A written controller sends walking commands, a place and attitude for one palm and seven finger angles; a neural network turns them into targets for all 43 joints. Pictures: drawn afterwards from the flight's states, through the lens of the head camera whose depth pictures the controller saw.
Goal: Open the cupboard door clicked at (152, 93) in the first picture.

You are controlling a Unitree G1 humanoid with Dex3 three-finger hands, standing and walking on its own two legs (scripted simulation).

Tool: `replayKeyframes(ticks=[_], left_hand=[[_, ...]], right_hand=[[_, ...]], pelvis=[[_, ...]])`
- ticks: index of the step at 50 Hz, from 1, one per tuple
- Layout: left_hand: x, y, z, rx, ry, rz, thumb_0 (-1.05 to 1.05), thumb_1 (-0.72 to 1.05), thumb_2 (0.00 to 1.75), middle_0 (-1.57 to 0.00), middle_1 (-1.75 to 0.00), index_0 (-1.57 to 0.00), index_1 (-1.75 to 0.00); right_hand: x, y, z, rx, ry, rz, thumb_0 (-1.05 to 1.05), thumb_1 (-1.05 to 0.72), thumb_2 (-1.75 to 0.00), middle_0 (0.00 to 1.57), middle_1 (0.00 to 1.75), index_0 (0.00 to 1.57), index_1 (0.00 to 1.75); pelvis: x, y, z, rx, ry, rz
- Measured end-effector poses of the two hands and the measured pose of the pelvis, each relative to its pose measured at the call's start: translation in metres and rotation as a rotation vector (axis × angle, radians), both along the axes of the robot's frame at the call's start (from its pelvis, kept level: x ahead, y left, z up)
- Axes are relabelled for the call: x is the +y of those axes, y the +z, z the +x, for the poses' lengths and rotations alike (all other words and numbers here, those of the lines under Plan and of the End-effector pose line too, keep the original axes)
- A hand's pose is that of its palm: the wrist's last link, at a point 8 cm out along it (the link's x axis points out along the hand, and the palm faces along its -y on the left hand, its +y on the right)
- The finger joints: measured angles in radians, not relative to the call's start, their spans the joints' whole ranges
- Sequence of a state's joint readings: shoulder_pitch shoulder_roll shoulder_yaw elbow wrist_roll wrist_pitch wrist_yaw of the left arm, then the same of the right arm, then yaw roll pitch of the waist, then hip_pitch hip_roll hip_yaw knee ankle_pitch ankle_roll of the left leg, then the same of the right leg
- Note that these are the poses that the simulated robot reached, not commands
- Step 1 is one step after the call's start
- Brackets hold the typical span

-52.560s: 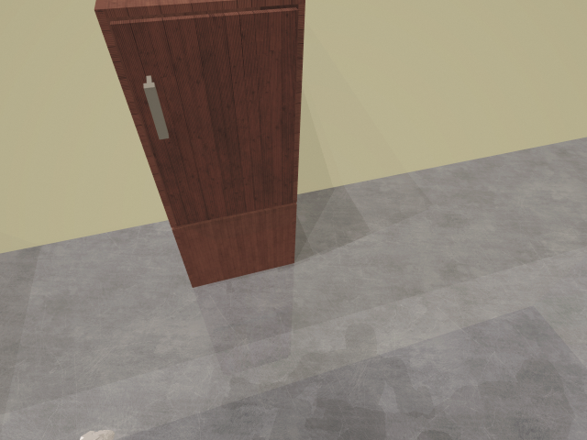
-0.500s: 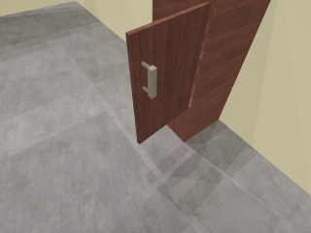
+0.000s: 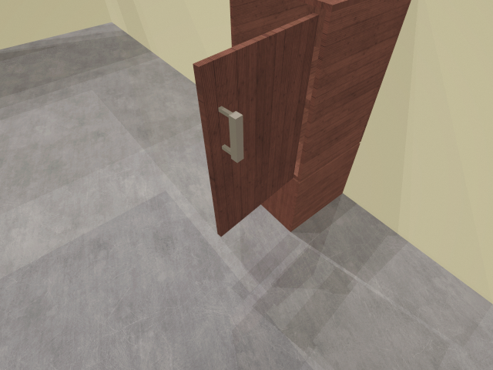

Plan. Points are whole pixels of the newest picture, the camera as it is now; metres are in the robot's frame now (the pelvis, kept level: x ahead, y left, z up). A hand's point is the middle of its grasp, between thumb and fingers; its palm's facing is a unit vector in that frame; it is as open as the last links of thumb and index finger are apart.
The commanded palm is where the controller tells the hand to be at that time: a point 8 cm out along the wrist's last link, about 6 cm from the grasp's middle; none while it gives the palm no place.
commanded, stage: let the arm hang, fingers relaxed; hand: left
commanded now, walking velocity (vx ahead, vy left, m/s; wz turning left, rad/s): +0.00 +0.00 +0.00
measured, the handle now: (230, 134) +0.60 +0.07 +0.04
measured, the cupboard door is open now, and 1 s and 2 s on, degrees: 96 96 96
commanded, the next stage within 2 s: look to check the result in 0.06 s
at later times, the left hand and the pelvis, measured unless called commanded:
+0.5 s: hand out of the picture -0.02 +0.15 -0.17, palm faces +0.05 -0.98 -0.19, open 7.3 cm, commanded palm none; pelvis +0.00 -0.01 +0.00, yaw +0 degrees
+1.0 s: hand out of the picture +0.00 +0.13 -0.17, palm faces +0.05 -0.98 -0.19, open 7.3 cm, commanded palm none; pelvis +0.01 -0.03 +0.00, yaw +0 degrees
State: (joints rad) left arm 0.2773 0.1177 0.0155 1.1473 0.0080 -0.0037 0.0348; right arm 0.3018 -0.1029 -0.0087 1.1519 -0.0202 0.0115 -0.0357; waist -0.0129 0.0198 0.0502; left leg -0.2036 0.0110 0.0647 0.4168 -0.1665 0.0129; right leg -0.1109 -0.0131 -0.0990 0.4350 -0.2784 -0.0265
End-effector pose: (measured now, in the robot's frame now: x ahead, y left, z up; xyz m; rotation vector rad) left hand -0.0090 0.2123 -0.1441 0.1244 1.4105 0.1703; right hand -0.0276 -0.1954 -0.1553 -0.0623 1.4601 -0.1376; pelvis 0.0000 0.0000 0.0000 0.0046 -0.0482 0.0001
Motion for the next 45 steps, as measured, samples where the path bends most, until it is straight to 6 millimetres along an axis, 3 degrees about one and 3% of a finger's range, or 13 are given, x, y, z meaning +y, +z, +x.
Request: replayKeyframes(ticks=[18, 45], left_hand=[[-0.007, 0.002, -0.025, 0.070, 0.022, -0.002, 0.00, 0.91, 0.90, -0.20, -0.29, -0.20, -0.29], [-0.027, 0.001, 0.003, 0.019, 0.010, 0.001, 0.00, 0.91, 0.90, -0.20, -0.29, -0.20, -0.29]], right_hand=[[-0.013, 0.000, 0.013, -0.012, 0.019, -0.018, 0.00, -0.91, -0.90, 0.20, 0.30, 0.20, 0.30], [-0.034, 0.000, 0.023, -0.004, 0.023, -0.020, 0.00, -0.91, -0.90, 0.20, 0.30, 0.20, 0.30]], pelvis=[[-0.004, 0.001, 0.001, 0.004, 0.000, 0.002], [-0.025, 0.001, 0.011, 0.006, 0.006, 0.003]])
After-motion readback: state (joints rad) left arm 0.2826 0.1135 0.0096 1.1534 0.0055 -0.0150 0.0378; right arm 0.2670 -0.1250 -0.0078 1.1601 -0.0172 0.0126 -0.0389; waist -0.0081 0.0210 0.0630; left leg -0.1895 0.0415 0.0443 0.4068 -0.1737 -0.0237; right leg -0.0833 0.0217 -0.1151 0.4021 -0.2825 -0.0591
